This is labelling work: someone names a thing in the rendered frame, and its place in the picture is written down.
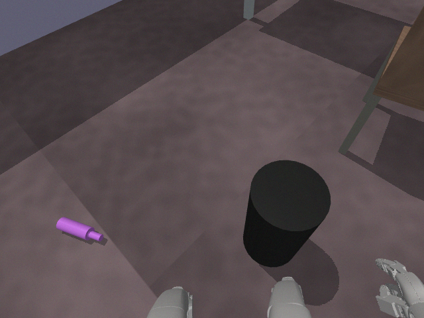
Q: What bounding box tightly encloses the right robot hand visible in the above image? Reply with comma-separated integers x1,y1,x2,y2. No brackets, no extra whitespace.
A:
375,258,424,318

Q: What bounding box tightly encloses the chair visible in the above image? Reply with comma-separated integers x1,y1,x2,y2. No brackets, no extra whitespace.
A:
338,7,424,155

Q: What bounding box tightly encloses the right robot arm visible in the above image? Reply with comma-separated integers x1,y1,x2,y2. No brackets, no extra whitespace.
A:
408,302,424,318

